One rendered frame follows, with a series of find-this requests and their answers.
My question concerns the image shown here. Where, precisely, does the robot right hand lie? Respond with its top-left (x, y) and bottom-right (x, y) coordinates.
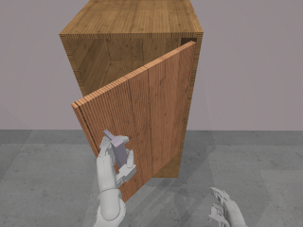
top-left (208, 187), bottom-right (246, 227)

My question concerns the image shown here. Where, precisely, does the left robot forearm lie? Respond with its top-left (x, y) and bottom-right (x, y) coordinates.
top-left (92, 188), bottom-right (128, 227)

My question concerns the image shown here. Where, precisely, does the robot left hand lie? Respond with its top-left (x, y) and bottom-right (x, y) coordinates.
top-left (95, 135), bottom-right (136, 194)

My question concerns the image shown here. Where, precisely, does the cupboard door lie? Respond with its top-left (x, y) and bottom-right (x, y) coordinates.
top-left (71, 41), bottom-right (196, 203)

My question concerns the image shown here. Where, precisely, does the handle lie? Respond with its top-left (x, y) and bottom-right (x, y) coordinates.
top-left (103, 129), bottom-right (128, 169)

